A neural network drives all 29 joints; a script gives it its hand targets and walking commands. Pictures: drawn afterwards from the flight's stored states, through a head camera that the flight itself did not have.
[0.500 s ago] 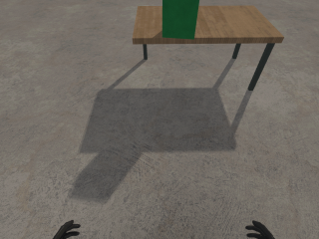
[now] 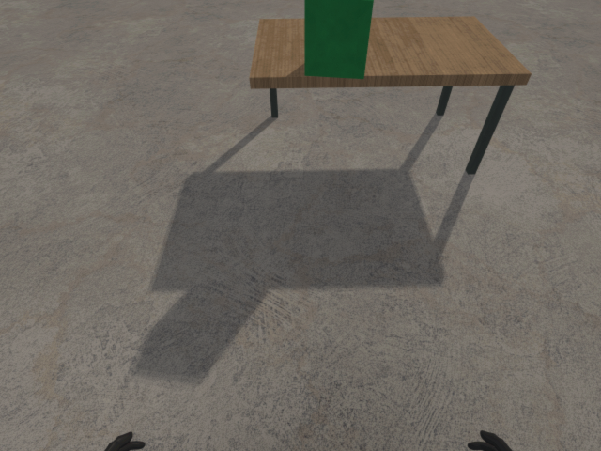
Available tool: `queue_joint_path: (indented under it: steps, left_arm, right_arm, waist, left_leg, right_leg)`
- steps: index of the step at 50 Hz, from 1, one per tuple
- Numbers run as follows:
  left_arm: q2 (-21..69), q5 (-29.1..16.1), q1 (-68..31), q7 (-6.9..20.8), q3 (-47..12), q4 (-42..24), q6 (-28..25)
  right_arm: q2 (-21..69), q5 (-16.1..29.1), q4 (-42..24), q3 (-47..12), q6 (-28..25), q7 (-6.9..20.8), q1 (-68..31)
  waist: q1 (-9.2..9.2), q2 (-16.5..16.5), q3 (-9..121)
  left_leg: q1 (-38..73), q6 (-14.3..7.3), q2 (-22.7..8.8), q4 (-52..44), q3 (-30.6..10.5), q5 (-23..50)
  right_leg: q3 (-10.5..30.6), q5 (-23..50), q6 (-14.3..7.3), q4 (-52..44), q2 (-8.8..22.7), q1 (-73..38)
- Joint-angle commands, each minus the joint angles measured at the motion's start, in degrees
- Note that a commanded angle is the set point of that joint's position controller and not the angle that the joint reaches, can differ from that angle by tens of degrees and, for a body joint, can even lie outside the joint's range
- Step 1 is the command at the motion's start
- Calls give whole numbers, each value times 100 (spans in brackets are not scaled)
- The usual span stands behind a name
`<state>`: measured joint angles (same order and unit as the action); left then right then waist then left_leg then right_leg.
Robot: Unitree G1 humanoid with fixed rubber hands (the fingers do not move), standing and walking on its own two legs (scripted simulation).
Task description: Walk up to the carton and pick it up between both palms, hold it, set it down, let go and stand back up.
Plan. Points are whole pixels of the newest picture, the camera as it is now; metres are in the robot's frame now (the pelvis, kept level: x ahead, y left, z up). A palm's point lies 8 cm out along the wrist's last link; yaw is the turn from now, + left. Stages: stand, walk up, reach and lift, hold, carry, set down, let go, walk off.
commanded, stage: walk up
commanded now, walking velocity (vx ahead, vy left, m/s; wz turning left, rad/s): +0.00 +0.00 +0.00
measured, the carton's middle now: (337, 33) +1.58 -0.17 -0.06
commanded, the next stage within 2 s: none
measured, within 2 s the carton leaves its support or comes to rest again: neither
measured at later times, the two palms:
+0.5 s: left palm out of the picture +0.14 +0.24 -0.07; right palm out of the picture +0.08 -0.39 -0.11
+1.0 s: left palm (123, 381) +0.26 +0.29 -0.10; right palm (513, 323) +0.33 -0.34 -0.08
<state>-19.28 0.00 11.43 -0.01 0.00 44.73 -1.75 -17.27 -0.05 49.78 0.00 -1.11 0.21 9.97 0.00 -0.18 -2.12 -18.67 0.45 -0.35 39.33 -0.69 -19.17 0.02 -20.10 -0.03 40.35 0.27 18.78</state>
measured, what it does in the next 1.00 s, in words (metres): walks ahead: right foot, then left foot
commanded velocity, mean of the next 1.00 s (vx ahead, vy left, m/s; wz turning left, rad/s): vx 0.00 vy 0.00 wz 0.00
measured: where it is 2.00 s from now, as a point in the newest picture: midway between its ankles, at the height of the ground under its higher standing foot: (315, 346)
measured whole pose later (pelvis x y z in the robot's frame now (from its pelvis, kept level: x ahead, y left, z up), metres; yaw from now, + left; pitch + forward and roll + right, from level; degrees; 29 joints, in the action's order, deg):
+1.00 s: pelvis +0.24 -0.03 +0.00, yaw -3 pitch -2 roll -3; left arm -24.5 0.0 25.3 2.0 0.0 45.7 -4.3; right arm -24.8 0.0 46.0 1.6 -2.6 4.5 10.8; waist -0.2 2.4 -3.8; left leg -25.6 -3.5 -1.8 33.2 1.5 -7.5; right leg -1.4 -25.7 -1.0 31.2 -0.8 1.8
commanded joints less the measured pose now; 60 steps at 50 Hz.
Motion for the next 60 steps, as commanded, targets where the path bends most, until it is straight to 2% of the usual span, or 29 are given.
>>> queue_joint_path:
  steps: [1,5,6,7,9,11,13,15,16,18,20,21,22,23,26,28,36,39,43,45,48,49,50,51,53,55,57,59,60]
  left_arm:
    - [-1279,88,-489,-76,378,-77,-179]
    - [-1280,82,-351,-73,362,77,-170]
    - [-1701,202,245,142,653,-223,-251]
    - [-1829,251,239,212,740,-94,-246]
    - [-1723,285,-47,251,743,-249,-257]
    - [-1374,260,-275,251,647,-270,-354]
    - [-1212,239,-491,221,507,-511,-458]
    - [-1345,193,-460,274,545,-637,-466]
    - [-1397,198,-108,356,620,-531,-418]
    - [-1500,124,826,410,650,-137,-407]
    - [-1714,96,2221,291,814,493,-456]
    - [-2198,183,2961,186,1010,628,-518]
    - [-2558,156,2519,117,1013,393,-547]
    - [-2679,126,1845,111,965,154,-518]
    - [-2181,120,780,77,760,-170,-586]
    - [-2049,58,691,114,687,-255,-649]
    - [-2119,-8,1490,131,756,-225,-597]
    - [-2032,-38,1919,69,754,-169,-535]
    - [-2115,-18,1792,38,794,-239,-458]
    - [-2154,0,1294,46,744,-386,-418]
    - [-1930,-16,824,71,678,-575,-383]
    - [-1538,-70,1251,57,516,-568,-341]
    - [-1121,-107,1786,71,410,-438,-312]
    - [-1278,-50,1943,88,373,-413,-289]
    - [-1976,21,1592,148,557,-234,-249]
    - [-1830,-47,1623,217,576,-85,-245]
    - [-1626,-29,1506,263,592,19,-252]
    - [-1571,39,1627,278,567,202,-178]
    - [-1570,23,1472,301,575,217,-136]
  right_arm:
    - [-1425,-112,-306,371,-184,-29,-373]
    - [-1376,-86,-181,349,-176,-54,-389]
    - [-1991,-187,-438,595,-320,115,270]
    - [-2153,-218,-352,673,-354,182,280]
    - [-2203,-226,-382,719,-339,213,389]
    - [-2348,-257,-243,825,-454,197,966]
    - [-2408,-229,-106,883,-497,152,1548]
    - [-2134,-211,-307,814,-465,153,1486]
    - [-2175,-220,-419,830,-448,171,1141]
    - [-2336,-188,-725,815,-383,217,-258]
    - [-1715,-204,-935,593,-347,246,-633]
    - [-1221,-206,-1108,490,-371,267,-503]
    - [-1353,-90,-983,421,-331,233,-56]
    - [-1809,-104,-814,519,-240,219,5]
    - [-1972,-128,-472,591,-157,325,449]
    - [-1946,-67,-303,659,-156,369,784]
    - [-1895,-60,-596,667,-63,428,-22]
    - [-1823,-116,-801,595,-114,383,-425]
    - [-1676,-119,-1034,525,-182,427,-779]
    - [-1743,-113,-997,588,-213,475,-538]
    - [-1852,-59,-490,745,-304,371,1074]
    - [-2143,-165,-285,892,-338,289,1940]
    - [-2286,-233,-329,956,-379,206,2194]
    - [-2495,-108,-471,945,-384,144,1847]
    - [-2492,60,-601,908,-382,150,827]
    - [-2260,4,-580,805,-480,142,863]
    - [-2038,41,-491,684,-545,85,1232]
    - [-1808,31,-597,668,-587,116,1075]
    - [-1911,32,-595,719,-604,125,1052]
  waist:
    - [-15,-129,559]
    - [50,35,525]
    - [-24,-173,1128]
    - [-105,-83,773]
    - [-203,353,-72]
    - [-407,845,-262]
    - [-713,798,448]
    - [-624,483,874]
    - [-494,703,882]
    - [235,1313,218]
    - [917,164,458]
    - [1195,-1508,493]
    - [864,-1658,322]
    - [699,-815,-76]
    - [30,-7,-1262]
    - [-130,-94,-1096]
    - [343,-466,-735]
    - [552,-418,-727]
    - [620,-426,-641]
    - [343,-797,-575]
    - [-538,-234,377]
    - [-755,386,1186]
    - [-617,1209,1697]
    - [-338,1219,1412]
    - [-188,637,337]
    - [-72,455,183]
    - [-90,515,101]
    - [36,655,152]
    - [2,590,181]
  left_leg:
    - [344,-451,-445,-888,-454,710]
    - [448,-432,-478,-897,-450,990]
    - [584,-805,-540,-683,-968,-1855]
    - [430,-910,-593,-916,-1321,-2935]
    - [504,-1172,-1064,-1630,-2132,-3736]
    - [1698,-1590,-1874,-2372,-2889,-2523]
    - [3516,-1788,-2121,-1733,-2664,1319]
    - [2994,-1552,-1824,-1793,-2181,978]
    - [2114,-1481,-1700,-2203,-1940,-989]
    - [-194,-1137,-1372,-2237,-1029,-1719]
    - [-1788,-680,-427,-207,262,-1419]
    - [-2883,-364,115,1876,657,-1254]
    - [-3347,-231,314,2769,-168,-1151]
    - [-3177,-310,-21,2953,-732,-773]
    - [-2138,-276,-298,2870,-794,410]
    - [-1625,-152,-296,2618,-594,918]
    - [-2337,36,-275,1436,-322,1213]
    - [-2642,9,-226,995,-283,946]
    - [-2151,-139,-288,56,93,349]
    - [-1275,-302,-230,-339,253,402]
    - [1435,-550,113,-1133,369,1264]
    - [2705,-703,-317,-1238,-349,816]
    - [3704,-802,-1377,-1592,-2185,-292]
    - [3372,-787,-2111,-2311,-3860,-1567]
    - [1772,-810,-1959,-2897,-3507,-2451]
    - [1513,-200,-1498,-2778,-2469,-958]
    - [1380,-74,-1253,-2733,-1666,649]
    - [1122,256,-967,-2859,-1203,797]
    - [1062,-162,-1026,-2896,-1217,35]
  right_leg:
    - [733,852,-418,-1150,612,-295]
    - [773,1033,-438,-1168,651,-270]
    - [1103,-1672,-650,-919,496,-217]
    - [1455,-2835,-739,-969,562,465]
    - [1065,-2681,-510,-554,214,1644]
    - [108,-963,-319,620,-8,2429]
    - [103,-1382,-144,590,156,3012]
    - [251,-1477,-169,344,234,2315]
    - [135,-1083,-203,163,162,1744]
    - [-40,211,-316,-573,295,-117]
    - [-324,632,-257,-1023,-61,-2362]
    - [1736,-717,-399,-2058,937,-3108]
    - [4045,-2462,-624,-3238,1900,-2716]
    - [4190,-3527,-675,-3511,2149,-1805]
    - [3120,-2696,-228,-3744,1589,83]
    - [2172,-1883,-262,-3640,1191,63]
    - [1452,-711,-606,-3243,1135,-1586]
    - [1333,1587,-558,-2783,1201,-2405]
    - [972,2751,-895,-2217,1315,-2455]
    - [735,2553,-1020,-2040,1208,-1801]
    - [113,3059,-743,-156,776,-840]
    - [2,2275,-474,1357,415,-229]
    - [150,-469,-249,2194,-178,847]
    - [463,-1225,-335,2693,-315,1728]
    - [643,-403,-348,2737,116,1783]
    - [628,312,-312,2284,266,1410]
    - [530,643,-195,1948,390,1379]
    - [320,872,-130,1755,345,1222]
    - [292,986,-117,1707,533,1327]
